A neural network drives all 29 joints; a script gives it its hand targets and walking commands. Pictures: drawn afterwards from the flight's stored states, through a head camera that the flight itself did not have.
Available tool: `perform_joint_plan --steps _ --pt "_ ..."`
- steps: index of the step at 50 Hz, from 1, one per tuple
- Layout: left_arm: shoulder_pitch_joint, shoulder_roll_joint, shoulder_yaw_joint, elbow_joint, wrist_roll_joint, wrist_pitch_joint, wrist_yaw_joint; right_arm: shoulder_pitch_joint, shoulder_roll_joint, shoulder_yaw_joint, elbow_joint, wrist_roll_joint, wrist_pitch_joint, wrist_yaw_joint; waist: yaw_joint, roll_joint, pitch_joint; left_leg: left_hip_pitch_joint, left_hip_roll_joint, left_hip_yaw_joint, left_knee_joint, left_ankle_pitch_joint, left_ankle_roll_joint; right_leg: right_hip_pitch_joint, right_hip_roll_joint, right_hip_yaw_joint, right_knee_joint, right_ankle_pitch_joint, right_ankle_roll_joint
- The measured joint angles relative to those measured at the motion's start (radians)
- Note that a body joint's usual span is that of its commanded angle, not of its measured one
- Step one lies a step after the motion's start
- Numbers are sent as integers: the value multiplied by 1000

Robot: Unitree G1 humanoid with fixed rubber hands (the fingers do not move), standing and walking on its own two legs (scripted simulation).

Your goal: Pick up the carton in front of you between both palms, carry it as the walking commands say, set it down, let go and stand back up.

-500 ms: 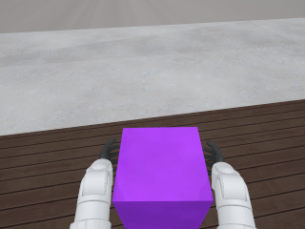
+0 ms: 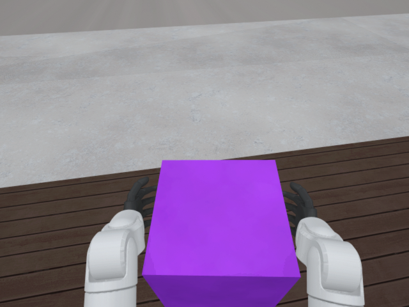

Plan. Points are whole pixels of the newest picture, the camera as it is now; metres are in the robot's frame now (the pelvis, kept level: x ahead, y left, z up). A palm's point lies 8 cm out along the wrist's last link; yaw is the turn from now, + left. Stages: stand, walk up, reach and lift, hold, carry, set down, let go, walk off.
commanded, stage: carry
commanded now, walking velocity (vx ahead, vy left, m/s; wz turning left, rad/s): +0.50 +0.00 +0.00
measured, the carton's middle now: (218, 240) +0.28 -0.01 +0.02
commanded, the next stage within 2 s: none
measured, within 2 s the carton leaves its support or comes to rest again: neither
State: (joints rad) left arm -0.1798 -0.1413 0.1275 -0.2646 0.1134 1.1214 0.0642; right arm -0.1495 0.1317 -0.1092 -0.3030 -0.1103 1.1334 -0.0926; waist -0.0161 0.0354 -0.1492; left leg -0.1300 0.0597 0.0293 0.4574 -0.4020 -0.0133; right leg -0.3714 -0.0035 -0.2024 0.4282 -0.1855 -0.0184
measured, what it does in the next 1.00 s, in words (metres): walks ahead: left foot, then right foot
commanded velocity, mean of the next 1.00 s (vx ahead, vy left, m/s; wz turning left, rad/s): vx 0.50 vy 0.00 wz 0.00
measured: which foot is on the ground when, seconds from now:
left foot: down 0.00-0.00, up 0.02-0.36, down 0.38-0.90, up 0.92-1.00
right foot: down 0.00-0.42, up 0.44-0.86, down 0.88-1.00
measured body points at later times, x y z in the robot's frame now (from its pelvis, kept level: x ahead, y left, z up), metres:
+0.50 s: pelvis +0.29 +0.06 -0.01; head +0.31 +0.07 +0.44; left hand +0.58 +0.20 +0.05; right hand +0.57 -0.10 +0.06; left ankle +0.36 +0.13 -0.73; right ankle +0.13 -0.08 -0.65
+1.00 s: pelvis +0.63 +0.01 -0.01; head +0.65 +0.00 +0.44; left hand +0.90 +0.18 +0.06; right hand +0.92 -0.12 +0.06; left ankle +0.47 +0.13 -0.63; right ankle +0.70 -0.05 -0.73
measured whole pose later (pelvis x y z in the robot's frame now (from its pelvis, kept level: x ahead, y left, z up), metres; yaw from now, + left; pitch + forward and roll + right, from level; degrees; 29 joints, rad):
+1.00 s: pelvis +0.63 +0.01 -0.01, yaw +3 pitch +4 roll +0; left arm -0.17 -0.14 0.10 -0.33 0.10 1.21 0.08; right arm -0.15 0.13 -0.11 -0.36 -0.11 1.22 -0.09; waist 0.02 0.02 -0.04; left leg -0.33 0.08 0.06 1.18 -0.41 0.02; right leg -0.41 -0.04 -0.27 0.52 -0.18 -0.11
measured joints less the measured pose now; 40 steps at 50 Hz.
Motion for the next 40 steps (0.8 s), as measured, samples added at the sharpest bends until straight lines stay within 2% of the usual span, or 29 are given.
perform_joint_plan --steps 1,3,5,6,8,12,18,19,20,21,22,24,26,29,33,37,40 --pt "5 1 -18 -7 5 7 1 10 -1 -9 -18 7 10 1 -2 4 -4 -39 11 12 108 -31 3 1 -1 -14 21 44 -21" --pt "17 6 -45 -9 9 33 5 32 -3 -18 -33 15 38 1 -1 -7 -7 -153 8 20 364 -60 18 15 -8 -28 60 -18 -48" --pt "30 9 -51 -25 7 68 16 35 -4 -13 -34 20 68 -4 7 -24 -3 -264 8 40 530 -46 31 57 -13 -27 35 -62 -49" --pt "34 9 -47 -36 5 82 19 31 -3 -12 -32 23 78 -5 12 -31 -1 -310 14 51 556 -21 32 83 -14 -24 7 -63 -42" --pt "32 9 -36 -53 1 102 24 16 -1 -10 -29 24 91 -5 24 -42 4 -381 26 68 523 42 25 140 -17 -18 -56 -56 -29" --pt "8 6 -13 -60 -5 110 26 -15 2 -10 -25 18 96 -5 43 -51 11 -455 39 93 316 162 10 251 -28 -3 -149 -72 -9" --pt "-15 3 -4 -56 -10 109 26 -23 3 -15 -37 12 96 -4 48 -53 23 -418 21 177 61 298 26 399 -60 8 -134 -203 53" --pt "-17 2 -2 -62 -10 110 26 -28 4 -15 -39 12 96 -4 45 -55 27 -386 11 200 32 288 31 408 -73 15 -84 -249 65" --pt "-19 4 3 -67 -10 108 25 -35 5 -13 -34 11 90 -2 40 -65 32 -367 3 218 37 333 61 396 -94 25 6 -303 68" --pt "-20 7 11 -64 -11 103 25 -42 7 -8 -17 8 79 0 31 -79 38 -371 -3 233 87 320 85 343 -122 43 151 -309 61" --pt "-17 10 17 -58 -12 99 24 -47 8 -3 2 5 71 1 23 -81 48 -369 -3 240 123 275 100 267 -125 84 324 -298 51" --pt "-5 5 23 -50 -9 96 23 -41 7 3 21 5 65 1 14 -69 72 -328 0 245 109 212 109 106 -102 140 607 -261 28" --pt "7 6 10 -50 -6 91 22 -20 4 5 14 9 59 1 6 -60 93 -269 -3 247 43 213 94 -26 -94 145 723 -193 7" --pt "18 8 -14 -56 -5 72 22 6 1 3 -13 16 42 1 -6 -48 109 -177 -9 238 -59 214 89 -160 -99 127 676 -100 -3" --pt "37 9 -37 -74 -1 45 21 30 -2 3 -38 24 17 4 -10 -38 97 -55 -13 223 -163 194 72 -253 -105 97 493 -1 8" --pt "58 11 -45 -113 -1 44 21 40 -2 14 -66 26 16 6 -2 -39 77 69 -17 215 -219 139 45 -264 -99 59 278 91 10" --pt "68 12 -44 -149 -3 59 20 40 -3 26 -93 24 32 6 5 -40 65 161 -20 210 -234 75 17 -234 -84 18 154 145 -3"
